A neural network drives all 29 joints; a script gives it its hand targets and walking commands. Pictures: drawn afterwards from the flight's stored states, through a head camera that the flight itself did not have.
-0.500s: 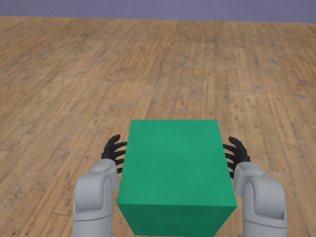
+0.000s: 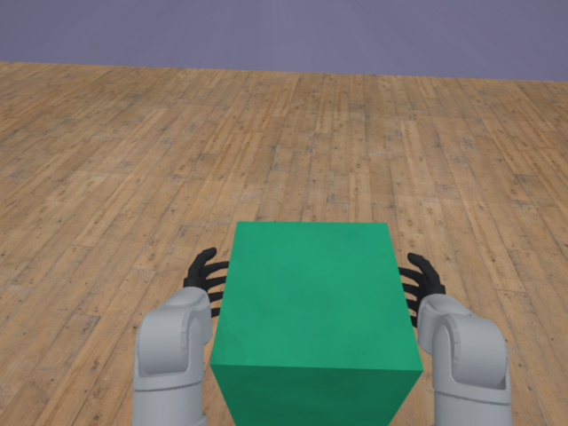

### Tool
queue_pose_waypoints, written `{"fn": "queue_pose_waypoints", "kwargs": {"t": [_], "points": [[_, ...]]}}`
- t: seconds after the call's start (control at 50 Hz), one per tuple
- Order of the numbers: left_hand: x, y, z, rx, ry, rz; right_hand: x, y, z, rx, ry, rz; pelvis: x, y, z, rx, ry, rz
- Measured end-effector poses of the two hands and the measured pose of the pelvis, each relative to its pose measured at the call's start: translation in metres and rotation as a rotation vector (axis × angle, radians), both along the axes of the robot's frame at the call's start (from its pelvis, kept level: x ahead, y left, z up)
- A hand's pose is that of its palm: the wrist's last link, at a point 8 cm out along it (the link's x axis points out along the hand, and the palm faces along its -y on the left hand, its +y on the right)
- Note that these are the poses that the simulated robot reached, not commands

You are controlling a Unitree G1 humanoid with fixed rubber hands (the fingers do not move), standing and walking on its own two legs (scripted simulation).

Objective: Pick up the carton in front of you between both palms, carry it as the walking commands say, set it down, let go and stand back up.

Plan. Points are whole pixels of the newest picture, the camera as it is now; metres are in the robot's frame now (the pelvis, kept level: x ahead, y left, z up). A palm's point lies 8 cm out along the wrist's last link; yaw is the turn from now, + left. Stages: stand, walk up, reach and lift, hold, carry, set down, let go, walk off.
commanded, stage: carry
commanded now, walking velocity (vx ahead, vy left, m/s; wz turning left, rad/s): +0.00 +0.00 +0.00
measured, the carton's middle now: (310, 331) +0.27 +0.00 +0.02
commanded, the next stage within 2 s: hold in 1.64 s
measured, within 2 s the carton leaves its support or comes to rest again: neither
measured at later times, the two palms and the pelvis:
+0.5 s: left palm (188, 333) +0.22 +0.15 +0.09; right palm (440, 339) +0.22 -0.15 +0.09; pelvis -0.04 +0.00 +0.00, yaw +0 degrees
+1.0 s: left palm (197, 354) +0.22 +0.14 +0.05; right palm (432, 359) +0.22 -0.16 +0.05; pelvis -0.06 +0.00 +0.00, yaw +0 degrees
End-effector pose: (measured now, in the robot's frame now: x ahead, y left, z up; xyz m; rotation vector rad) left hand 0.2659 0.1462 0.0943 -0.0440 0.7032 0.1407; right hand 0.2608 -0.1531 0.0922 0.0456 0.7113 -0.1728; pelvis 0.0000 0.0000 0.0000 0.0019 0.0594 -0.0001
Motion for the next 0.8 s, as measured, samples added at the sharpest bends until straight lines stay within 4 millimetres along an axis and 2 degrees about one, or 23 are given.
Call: {"fn": "queue_pose_waypoints", "kwargs": {"t": [0.4, 0.64, 0.8], "points": [[-0.038, 0.001, 0.006, 0.001, 0.0, 0.009, -0.034, 0.001, 0.007, -0.002, 0.0, 0.009, -0.032, -0.002, 0.004, -0.003, -0.028, 0.001], [-0.053, 0.0, -0.015, 0.021, 0.03, -0.006, -0.05, -0.001, -0.013, -0.024, 0.031, 0.025, -0.05, -0.003, 0.005, -0.006, -0.031, -0.001], [-0.056, -0.001, -0.028, 0.039, 0.014, -0.02, -0.053, -0.001, -0.026, -0.044, 0.015, 0.039, -0.058, -0.004, 0.004, -0.007, -0.031, -0.001]]}}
